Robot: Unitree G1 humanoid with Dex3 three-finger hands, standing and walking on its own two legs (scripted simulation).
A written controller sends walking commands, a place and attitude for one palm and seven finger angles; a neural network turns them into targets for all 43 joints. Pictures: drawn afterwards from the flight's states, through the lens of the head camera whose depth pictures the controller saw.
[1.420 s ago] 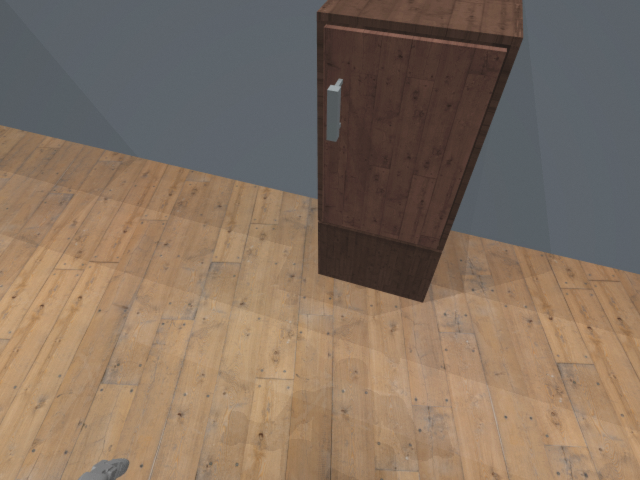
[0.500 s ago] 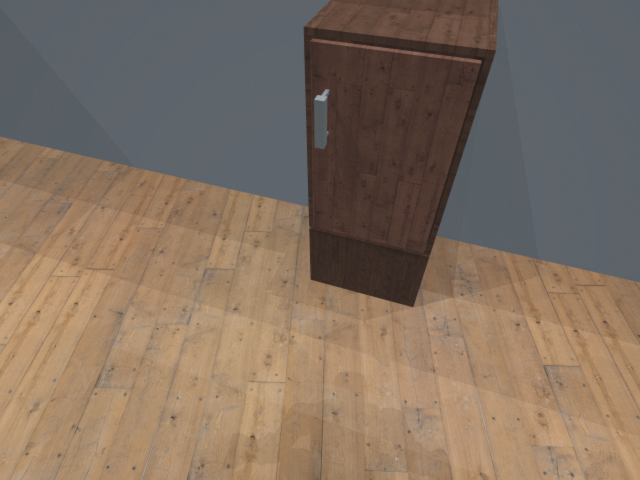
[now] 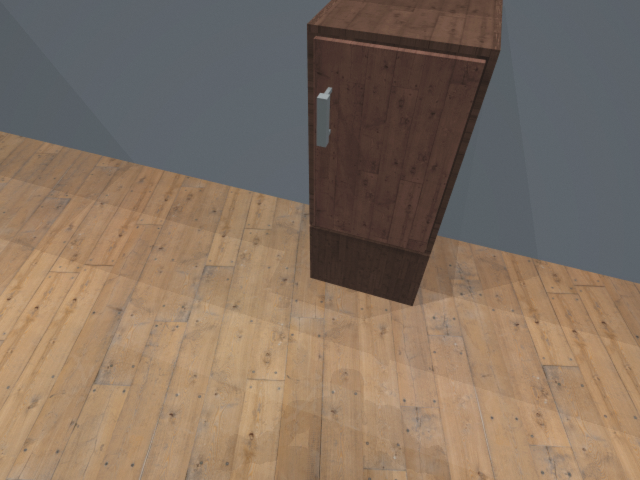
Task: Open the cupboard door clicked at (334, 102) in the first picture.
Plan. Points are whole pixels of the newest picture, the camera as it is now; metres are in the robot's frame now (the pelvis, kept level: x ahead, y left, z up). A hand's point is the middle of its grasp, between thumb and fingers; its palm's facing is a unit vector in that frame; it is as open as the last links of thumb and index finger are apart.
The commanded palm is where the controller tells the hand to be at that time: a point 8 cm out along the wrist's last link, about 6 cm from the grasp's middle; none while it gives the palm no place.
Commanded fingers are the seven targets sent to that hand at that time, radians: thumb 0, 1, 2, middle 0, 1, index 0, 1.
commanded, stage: look at it before walking up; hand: left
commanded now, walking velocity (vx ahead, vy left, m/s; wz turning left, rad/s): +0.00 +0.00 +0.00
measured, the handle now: (325, 116) +0.92 +0.04 -0.02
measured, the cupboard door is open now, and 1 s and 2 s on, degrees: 0 0 0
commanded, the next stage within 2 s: turn to face it in 0.12 s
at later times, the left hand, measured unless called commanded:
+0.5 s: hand out of the picture +0.06 +0.23 -0.17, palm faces -0.06 -0.95 -0.30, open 7.4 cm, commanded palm none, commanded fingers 0.00 0.90 0.90 -0.20 -0.30 -0.20 -0.30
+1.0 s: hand out of the picture +0.07 +0.19 -0.18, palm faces -0.19 -0.96 -0.21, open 7.4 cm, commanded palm none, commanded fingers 0.00 0.90 0.90 -0.20 -0.30 -0.20 -0.30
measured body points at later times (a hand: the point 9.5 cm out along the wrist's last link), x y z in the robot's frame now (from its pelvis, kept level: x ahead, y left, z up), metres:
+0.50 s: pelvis +0.00 +0.00 -0.01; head +0.01 +0.00 +0.44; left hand +0.07 +0.28 -0.15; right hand +0.06 -0.28 -0.15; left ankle +0.00 +0.13 -0.75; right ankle +0.00 -0.11 -0.75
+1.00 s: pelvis -0.03 +0.02 -0.01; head -0.01 +0.02 +0.44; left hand +0.08 +0.24 -0.16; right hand -0.07 -0.22 -0.16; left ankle -0.01 +0.13 -0.75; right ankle -0.07 -0.09 -0.71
